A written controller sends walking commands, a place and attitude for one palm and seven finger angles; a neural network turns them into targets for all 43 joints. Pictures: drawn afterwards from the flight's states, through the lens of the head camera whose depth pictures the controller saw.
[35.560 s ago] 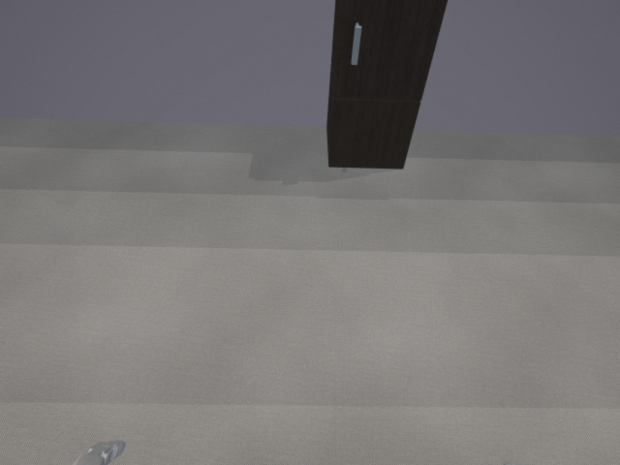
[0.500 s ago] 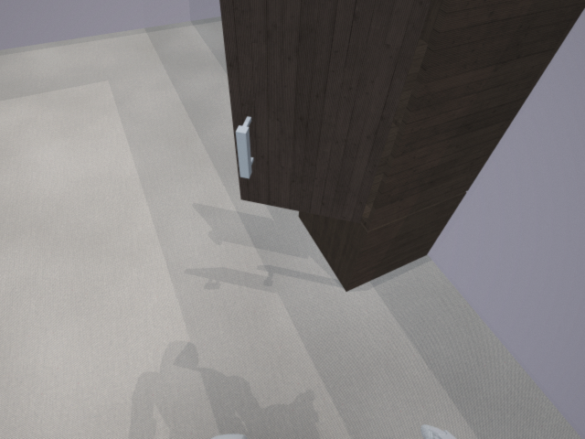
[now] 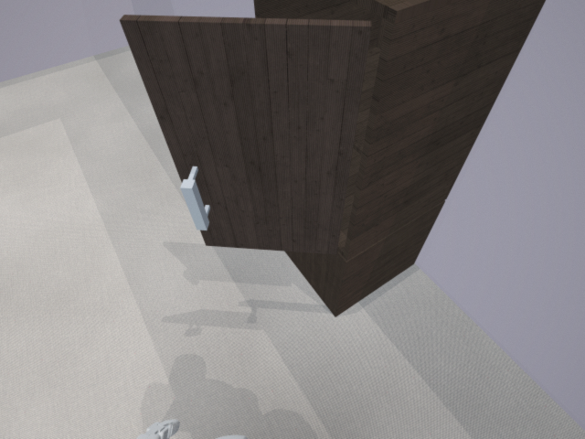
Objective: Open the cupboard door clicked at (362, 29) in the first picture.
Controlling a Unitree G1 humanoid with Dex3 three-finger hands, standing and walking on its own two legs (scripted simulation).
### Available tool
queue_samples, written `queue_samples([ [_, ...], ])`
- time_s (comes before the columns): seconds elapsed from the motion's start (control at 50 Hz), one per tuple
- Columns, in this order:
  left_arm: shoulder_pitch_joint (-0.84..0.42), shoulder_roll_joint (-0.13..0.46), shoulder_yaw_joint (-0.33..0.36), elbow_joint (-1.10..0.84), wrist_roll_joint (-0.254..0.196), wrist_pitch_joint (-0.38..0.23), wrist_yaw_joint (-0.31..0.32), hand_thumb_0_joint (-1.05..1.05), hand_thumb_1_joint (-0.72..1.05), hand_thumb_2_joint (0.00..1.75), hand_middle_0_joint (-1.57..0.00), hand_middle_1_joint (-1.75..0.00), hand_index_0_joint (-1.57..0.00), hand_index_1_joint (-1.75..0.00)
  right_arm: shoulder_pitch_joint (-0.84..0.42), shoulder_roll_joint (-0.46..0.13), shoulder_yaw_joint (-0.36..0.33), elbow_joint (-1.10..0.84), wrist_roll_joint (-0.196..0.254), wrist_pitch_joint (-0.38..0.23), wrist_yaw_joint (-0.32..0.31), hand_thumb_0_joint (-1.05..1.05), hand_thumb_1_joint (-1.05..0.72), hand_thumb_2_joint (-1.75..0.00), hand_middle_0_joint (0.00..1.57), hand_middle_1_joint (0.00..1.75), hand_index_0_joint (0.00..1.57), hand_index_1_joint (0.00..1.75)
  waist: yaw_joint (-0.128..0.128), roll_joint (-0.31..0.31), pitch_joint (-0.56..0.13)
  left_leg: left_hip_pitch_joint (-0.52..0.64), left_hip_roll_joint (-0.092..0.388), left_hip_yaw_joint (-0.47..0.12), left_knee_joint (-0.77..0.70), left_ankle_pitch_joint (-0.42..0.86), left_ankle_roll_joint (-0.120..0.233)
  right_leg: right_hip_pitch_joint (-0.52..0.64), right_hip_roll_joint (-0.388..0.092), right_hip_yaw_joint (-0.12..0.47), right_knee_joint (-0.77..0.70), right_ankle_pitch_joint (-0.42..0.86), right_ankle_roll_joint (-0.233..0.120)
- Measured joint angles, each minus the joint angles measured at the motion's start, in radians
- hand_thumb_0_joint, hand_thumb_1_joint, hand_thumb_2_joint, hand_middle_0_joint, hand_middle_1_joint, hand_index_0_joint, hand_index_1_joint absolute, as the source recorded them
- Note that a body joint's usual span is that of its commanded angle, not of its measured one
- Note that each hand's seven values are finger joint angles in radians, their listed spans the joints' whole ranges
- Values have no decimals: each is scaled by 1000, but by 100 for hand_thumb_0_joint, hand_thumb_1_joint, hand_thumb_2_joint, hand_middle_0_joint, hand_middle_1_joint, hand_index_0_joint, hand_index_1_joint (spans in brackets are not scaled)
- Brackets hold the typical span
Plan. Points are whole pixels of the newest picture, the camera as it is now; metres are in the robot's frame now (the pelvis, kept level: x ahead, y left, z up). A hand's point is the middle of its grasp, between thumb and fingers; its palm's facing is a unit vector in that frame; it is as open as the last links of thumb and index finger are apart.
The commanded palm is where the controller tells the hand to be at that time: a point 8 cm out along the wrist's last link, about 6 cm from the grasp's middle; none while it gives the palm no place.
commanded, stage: come to a stop and stand still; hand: left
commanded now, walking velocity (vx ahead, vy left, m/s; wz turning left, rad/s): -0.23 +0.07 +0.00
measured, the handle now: (198, 198) +0.59 +0.23 -0.11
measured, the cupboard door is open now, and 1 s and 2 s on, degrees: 51 51 51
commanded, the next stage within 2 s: look again from close up in 1.80 s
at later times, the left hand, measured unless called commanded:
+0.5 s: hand out of the picture +0.00 +0.25 -0.18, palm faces +0.06 -0.97 -0.22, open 7.4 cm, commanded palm none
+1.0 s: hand out of the picture +0.05 +0.26 -0.16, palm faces +0.00 -0.95 -0.30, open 7.4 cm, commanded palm none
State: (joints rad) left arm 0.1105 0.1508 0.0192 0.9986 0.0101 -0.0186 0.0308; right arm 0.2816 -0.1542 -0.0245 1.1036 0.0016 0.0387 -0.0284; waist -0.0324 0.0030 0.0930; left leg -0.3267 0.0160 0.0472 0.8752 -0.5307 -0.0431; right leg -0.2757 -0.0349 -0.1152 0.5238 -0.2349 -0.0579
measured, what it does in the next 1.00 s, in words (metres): steps on the spot: left foot, then right foot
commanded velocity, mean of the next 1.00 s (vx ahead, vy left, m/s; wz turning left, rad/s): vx -0.01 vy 0.00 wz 0.00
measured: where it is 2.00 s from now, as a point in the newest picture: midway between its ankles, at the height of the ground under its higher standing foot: outside the picture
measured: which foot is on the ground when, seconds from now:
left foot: up 0.00-0.20, down 0.22-1.00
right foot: down 0.00-0.22, up 0.24-0.50, down 0.52-1.00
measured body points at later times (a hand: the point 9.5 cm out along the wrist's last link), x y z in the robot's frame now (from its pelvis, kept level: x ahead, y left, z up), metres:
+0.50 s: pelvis -0.01 +0.06 +0.00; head +0.02 +0.07 +0.45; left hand +0.00 +0.30 -0.16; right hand +0.06 -0.17 -0.15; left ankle +0.01 +0.15 -0.74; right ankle -0.07 -0.07 -0.73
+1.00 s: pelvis -0.04 +0.04 +0.00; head -0.05 +0.04 +0.45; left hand +0.05 +0.31 -0.13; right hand +0.04 -0.24 -0.13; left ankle +0.01 +0.15 -0.74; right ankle -0.07 -0.08 -0.74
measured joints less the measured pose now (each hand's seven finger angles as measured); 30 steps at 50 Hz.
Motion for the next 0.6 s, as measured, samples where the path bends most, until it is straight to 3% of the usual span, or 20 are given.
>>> queue_samples([
  [0.12, 14, 20, 25, -1, 5, 26, 4, -1, 92, 90, -20, -30, -20, -30, -79, -2, -17, -51, -5, 18, 11, 0, -91, -90, 20, 30, 20, 30, 29, -25, -6, -55, 3, -16, -31, 82, -11, 14, -10, 5, -41, 25, 22],
  [0.18, 31, 38, 33, 5, 9, 38, 3, -1, 92, 90, -20, -30, -20, -30, -99, -10, -24, -76, -8, 9, 13, 0, -91, -90, 20, 30, 20, 30, 36, -34, -16, -7, 0, -4, -165, 165, -7, -2, -16, 6, -14, 16, 41],
  [0.22, 52, 44, 35, 5, 4, 48, 1, 0, 91, 90, -20, -30, -20, -30, -88, -23, -24, -96, -14, -10, 13, 0, -91, -90, 20, 30, 20, 30, 36, -18, -40, 38, 13, -19, -298, 270, 22, -36, -8, -3, 46, -20, 57],
  [0.28, 66, 70, 43, 14, -2, 69, 0, 0, 91, 90, -20, -30, -20, -30, -90, -7, -12, -101, -30, -13, 3, 0, -91, -90, 20, 30, 20, 30, 48, -57, -39, 31, -10, -2, -273, 241, 74, -94, -2, 69, 222, -199, 59],
  [0.36, 91, 77, 46, 30, 3, 80, -9, 0, 91, 90, -20, -30, -20, -30, -88, 3, 9, -100, -35, -18, -7, 0, -91, -90, 20, 30, 20, 30, 61, -58, -44, 50, -23, 3, -342, 269, 86, -107, 19, 121, 366, -225, 59],
  [0.44, 121, 66, 33, 46, -1, 70, -11, 0, 91, 90, -20, -30, -20, -30, -99, 2, 13, -89, -30, -28, -8, 0, -91, -90, 20, 30, 20, 30, 69, -41, -46, 60, -33, 10, -404, 308, 94, -26, 12, 121, 254, -225, 66],
  [0.52, 154, 61, 18, 65, -3, 48, -8, 0, 91, 90, -20, -30, -20, -30, -102, 4, 12, -75, -15, -37, -3, 0, -91, -90, 20, 30, 20, 30, 68, -49, -58, 44, -51, 33, -397, 308, 88, 107, -3, 139, -23, -92, 68],
  [0.6, 160, 29, 0, 99, -3, 38, -5, 0, 91, 90, -20, -30, -20, -30, -103, -7, 6, -49, -11, -39, 4, 0, -91, -90, 20, 30, 20, 30, 48, -12, -54, 64, -37, 29, -415, 318, 80, 135, 12, 137, -60, -106, 74],
])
